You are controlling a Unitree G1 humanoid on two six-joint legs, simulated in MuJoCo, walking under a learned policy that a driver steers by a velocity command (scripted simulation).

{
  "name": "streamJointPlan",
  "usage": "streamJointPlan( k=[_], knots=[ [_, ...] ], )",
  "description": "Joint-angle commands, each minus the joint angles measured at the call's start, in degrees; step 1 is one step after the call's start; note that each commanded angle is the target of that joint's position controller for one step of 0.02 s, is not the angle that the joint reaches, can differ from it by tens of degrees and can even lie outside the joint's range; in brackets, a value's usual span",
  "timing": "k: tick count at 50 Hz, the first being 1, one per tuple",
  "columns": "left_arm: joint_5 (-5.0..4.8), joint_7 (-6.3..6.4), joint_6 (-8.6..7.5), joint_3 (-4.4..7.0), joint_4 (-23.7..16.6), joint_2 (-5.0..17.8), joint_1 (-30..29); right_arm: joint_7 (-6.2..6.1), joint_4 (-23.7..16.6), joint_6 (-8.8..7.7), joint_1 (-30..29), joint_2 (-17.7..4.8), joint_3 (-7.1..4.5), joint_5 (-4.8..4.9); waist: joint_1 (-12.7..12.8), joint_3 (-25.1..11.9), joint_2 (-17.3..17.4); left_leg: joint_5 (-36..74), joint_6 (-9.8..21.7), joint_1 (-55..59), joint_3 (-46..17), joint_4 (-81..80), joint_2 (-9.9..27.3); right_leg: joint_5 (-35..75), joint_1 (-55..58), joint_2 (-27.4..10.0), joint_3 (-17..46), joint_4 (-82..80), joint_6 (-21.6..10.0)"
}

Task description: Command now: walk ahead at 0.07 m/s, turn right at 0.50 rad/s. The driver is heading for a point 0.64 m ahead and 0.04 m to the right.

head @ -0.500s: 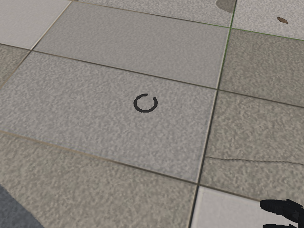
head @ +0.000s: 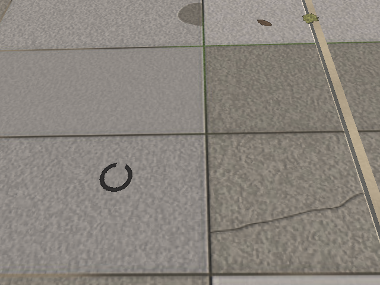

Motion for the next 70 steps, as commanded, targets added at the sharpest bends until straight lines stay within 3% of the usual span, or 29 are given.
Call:
streamJointPlan(
  k=[1, 2, 4, 11, 15, 18, 19, 20, 21, 23, 27, 34, 38, 39, 40, 41, 42, 43, 46, 53, 58, 60, 61, 62, 63, 64, 65, 67, 70],
  knots=[
    [0.14, 0.73, -0.49, 3.19, -4.2, 11.5, 7.0, 0.93, -5.1, -0.72, 0.7, -6.3, -0.99, 1.17, 3.1, -18.4, -6.9, -5.5, -0.4, -21.6, -11.7, 25.8, -2.0, 32.1, 30.7, -18.9, 28.4, -11.1, -16.9],
    [-0.95, 1.01, -0.23, 2.82, -4.5, 9.8, 4.1, 0.43, -4.6, -0.26, -0.1, -6.1, -1.1, 0.92, 1.8, -14.1, -2.7, -1.6, -0.4, -22.2, -11.4, 22.5, -0.3, 23.6, 25.8, -16.1, 24.7, -12.3, -13.6],
    [-1.04, 1.92, 0.8, 2.27, -5.5, 8.5, 0.5, -0.4, -4.7, 0.84, -0.7, -6.8, -1.61, 0.12, -0.3, -10.0, -4.4, 3.9, -0.9, -17.5, -11.0, 15.8, 0.7, 13.1, 15.7, -12.3, 21.4, -15.0, -10.8],
    [-0.42, 3.72, 2.13, 3.11, -7.1, 9.9, -0.1, -0.39, -3.8, 0.77, 0.6, -4.1, -0.83, 0.44, 0.3, -11.9, -7.7, 10.8, -3.1, -9.6, -10.5, -0.9, -1.3, 4.6, 12.1, -9.2, 20.5, -15.0, -9.3],
    [0.08, 3.21, 2.82, 2.35, -6.9, 8.7, 0.1, 0.46, -4.2, 0.27, 0.3, -4.5, -0.92, 0.65, 1.5, -10.5, -9.3, 10.6, -2.1, -5.9, -9.4, -7.6, -0.9, -0.6, 11.2, -9.5, 23.2, -14.0, -8.7],
    [-0.22, 3.14, 3.15, 0.94, -6.0, 6.0, 1.0, 1.64, -2.9, -0.74, 4.7, -2.8, -0.53, 0.03, -0.9, -10.1, -8.1, 15.5, 1.0, 5.9, -5.4, -21.2, -1.8, -22.4, 4.8, -5.4, 21.3, -12.8, -4.3],
    [0.01, 3.11, 2.94, 0.22, -5.7, 4.0, 1.8, 1.59, -2.7, -1.05, 6.8, -4.8, -0.82, -0.89, -1.2, -8.4, -3.1, 8.2, 3.5, 9.0, -12.3, -25.8, 4.5, -26.8, -0.4, -1.8, 18.1, -6.3, -1.3],
    [-0.38, 3.09, 2.28, -0.16, -7.0, 2.2, 0.7, 1.47, -1.9, -1.22, 10.4, -9.9, -1.88, -1.65, -1.2, -5.9, 8.8, -7.7, 9.7, 9.6, -27.7, -33.6, 13.7, -25.1, -9.1, 6.2, 6.8, 8.0, 2.0],
    [-1.38, 3.12, 0.96, 0.79, -9.0, 5.7, -2.7, 1.83, -1.9, -1.8, 10.3, -13.5, -3.03, -2.43, -3.0, -0.2, 15.4, -17.2, 16.4, 4.3, -43.9, -41.8, 21.0, -22.3, -15.0, 5.0, 7.8, 17.5, 2.6],
    [-1.32, 2.74, -0.07, 2.15, -6.5, 8.6, -0.3, 0.68, -2.7, -2.96, 5.6, -9.4, -2.01, -0.35, 0.0, 2.4, 10.4, -10.4, 14.0, 6.6, -37.1, -40.6, 17.8, -13.2, -18.0, 1.7, 9.5, 24.3, 2.8],
    [-0.71, 1.72, -1.49, 1.05, -5.7, 3.6, -3.0, 0.25, -0.9, -3.5, 10.2, -6.6, -1.22, 0.84, -2.6, 0.4, 8.0, 4.9, 11.1, 11.1, -24.2, -40.9, 12.3, -2.5, -16.6, -1.4, 3.2, 21.7, 4.4],
    [-2.02, 0.33, -2.97, 0.0, -7.4, 1.9, -8.7, 1.16, 0.6, -3.12, 14.8, -10.0, -2.05, 1.77, -5.8, 0.4, 9.9, 14.2, 11.9, 8.6, -17.4, -39.2, 12.1, -2.1, -1.6, -0.7, -1.4, -0.3, 4.3],
    [-2.24, 0.35, -3.26, 1.19, -4.7, 4.7, -0.3, 1.64, 1.1, -2.5, 13.8, -9.6, -1.71, 2.25, -0.3, -1.7, 7.9, 20.3, 10.0, 4.5, -16.6, -32.3, 12.2, 0.0, 15.0, 0.7, -2.5, -8.5, 0.9],
    [-2.23, 0.98, -3.22, 2.27, -3.0, 7.0, 6.8, 1.74, 1.0, -2.79, 13.0, -7.4, -0.92, 1.73, 3.5, -5.7, 5.8, 25.6, 7.9, 0.6, -13.0, -23.0, 9.4, -0.2, 25.6, -1.6, 0.7, -9.1, -0.9],
    [-0.91, 1.72, -2.98, 3.38, -1.9, 11.8, 15.6, 1.87, -1.4, -3.53, 11.7, -2.7, 0.68, 0.63, 6.8, -13.6, -5.8, 18.6, 3.8, -12.5, -6.8, -2.2, 3.9, -4.3, 41.3, -14.6, 18.0, -10.9, -5.9],
    [-0.6, 1.14, -2.87, 4.09, -0.7, 15.2, 19.5, 1.45, -3.4, -4.96, 12.5, -1.9, 0.98, 1.44, 6.6, -16.3, -18.1, -1.2, 2.2, -26.6, -7.7, 12.5, -1.6, -15.2, 46.2, -22.9, 39.0, -18.1, -13.0],
    [-0.93, 0.79, -3.27, 2.58, -0.7, 10.5, 17.0, 1.61, -3.2, -5.61, 10.2, -7.4, -0.49, 2.44, 6.4, -10.6, -11.7, 0.4, 2.6, -32.0, -11.2, 19.8, 2.0, -19.6, 42.1, -22.0, 37.3, -19.5, -12.7],
    [-0.93, 0.7, -3.43, 1.65, -1.0, 7.9, 13.9, 2.06, -3.4, -5.92, 8.1, -8.3, -0.81, 2.8, 5.0, -5.8, -9.6, 5.9, 3.6, -33.0, -10.6, 20.3, 4.1, -17.5, 37.1, -19.4, 30.5, -20.1, -11.0],
    [-0.19, 0.47, -3.47, 0.59, -1.6, 5.0, 7.8, 2.57, -2.8, -5.42, 6.7, -5.7, -0.59, 1.3, 1.3, -1.1, -6.2, 15.8, 2.9, -27.9, -9.8, 14.8, 7.4, -2.2, 25.9, -13.8, 18.8, -24.1, -9.6],
    [0.21, 2.15, -3.91, 1.13, 0.9, 7.0, 6.3, 3.43, -5.0, -4.04, -0.2, -0.7, 1.31, 0.81, 1.4, -0.7, -4.4, 33.8, 0.6, -15.9, -5.9, -8.8, 3.1, 30.7, 17.4, -9.5, -1.9, -23.5, -6.2],
    [-1.33, 3.55, -2.39, 2.09, 2.3, 9.5, 6.0, 5.3, -8.1, -3.61, -2.2, -4.7, -0.24, 0.76, 0.5, -2.9, -4.7, 32.3, 3.7, -13.2, -6.4, -15.7, 0.9, 34.0, 25.2, -13.5, -2.9, -16.2, -4.0],
    [-1.65, 4.37, -1.17, 2.39, 1.8, 9.9, 4.7, 5.66, -7.2, -3.48, 4.2, -7.0, -1.67, 0.32, -2.9, -6.3, -4.1, 29.3, 5.5, -5.7, -4.1, -18.1, -2.2, 40.4, 26.0, -12.4, -4.0, -5.1, -2.2],
    [-1.34, 4.57, -0.71, 2.03, 1.4, 8.9, 5.3, 5.12, -6.0, -3.48, 9.3, -9.3, -2.88, 0.27, -5.0, -9.3, -1.5, 34.3, 7.1, 2.3, -4.2, -21.7, -3.8, 37.3, 23.7, -8.9, -5.9, 5.8, 0.1],
    [0.7, 4.51, -0.74, 0.95, 0.0, 6.3, 8.4, 3.9, -6.9, -3.14, 12.5, -14.1, -3.84, 0.03, -4.8, -15.1, 8.9, 57.1, 11.6, 16.3, -19.2, -20.6, 7.3, 14.0, 11.9, -3.9, -7.3, 24.4, 3.7],
    [1.82, 3.33, -1.17, -0.86, -0.7, 1.5, 17.0, 3.7, -9.1, -3.12, 9.2, -17.0, -3.45, -0.58, 1.7, -23.7, 17.1, 67.7, 24.7, 31.5, -43.6, -20.7, 21.0, -32.2, -5.9, 6.1, 0.3, 43.5, 6.8],
    [0.41, 2.4, -1.42, 0.01, 0.5, 7.1, 14.0, 3.69, -10.6, -2.35, 8.7, -12.6, -2.89, 0.19, -2.6, -28.1, 8.3, 52.3, 24.1, 29.4, -43.0, -25.0, 18.8, -28.5, -7.4, 3.0, 8.3, 46.9, 6.0],
    [-1.2, 2.28, -1.15, 0.43, -1.1, 8.3, 8.3, 3.51, -11.3, -1.96, 5.1, -10.3, -2.24, 0.59, -2.6, -19.9, 5.5, 42.1, 21.2, 22.6, -36.6, -27.0, 15.8, -23.3, -10.7, 1.2, 7.1, 45.5, 5.4],
    [-0.25, 3.52, 0.19, 0.65, -1.5, 8.1, 4.9, 2.77, -11.8, -0.77, 1.1, -7.9, -1.48, 1.27, -0.4, -10.4, 1.2, 29.7, 16.9, 7.4, -30.7, -30.8, 11.6, -16.6, -9.1, -2.2, 6.4, 37.6, 5.7],
    [0.31, 4.11, 1.18, 0.54, -1.2, 6.3, 6.9, 2.15, -12.6, -0.23, -1.2, -9.0, -1.99, -0.3, 2.1, -8.7, 5.6, 29.6, 15.9, -3.0, -26.7, -32.8, 7.3, -13.5, -1.7, -1.4, 5.0, 29.4, 6.6]
  ],
)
